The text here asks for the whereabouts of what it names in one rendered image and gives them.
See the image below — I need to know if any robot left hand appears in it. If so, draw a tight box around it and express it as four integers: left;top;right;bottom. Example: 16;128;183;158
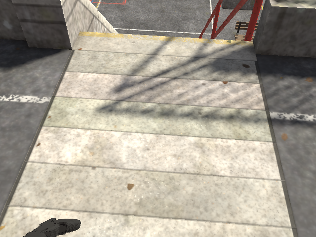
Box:
23;217;81;237

